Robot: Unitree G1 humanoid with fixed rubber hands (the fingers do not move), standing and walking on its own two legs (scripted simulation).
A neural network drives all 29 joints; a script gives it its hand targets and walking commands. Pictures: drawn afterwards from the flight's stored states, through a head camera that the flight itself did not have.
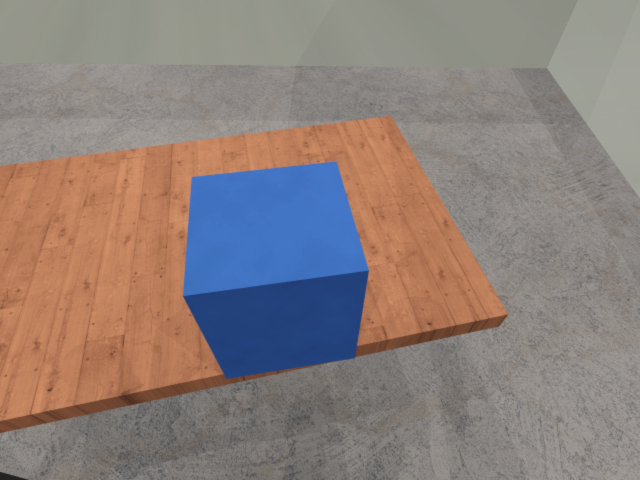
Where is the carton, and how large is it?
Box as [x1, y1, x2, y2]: [183, 161, 368, 378]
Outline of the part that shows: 336,161 192,177 183,296 226,378 354,357 368,269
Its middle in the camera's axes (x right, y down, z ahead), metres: -0.07 +0.05 +0.60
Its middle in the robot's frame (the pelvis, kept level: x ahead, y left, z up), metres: +0.40 +0.08 -0.02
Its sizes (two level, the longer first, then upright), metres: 0.210 0.200 0.250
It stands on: a table, 0.62 m high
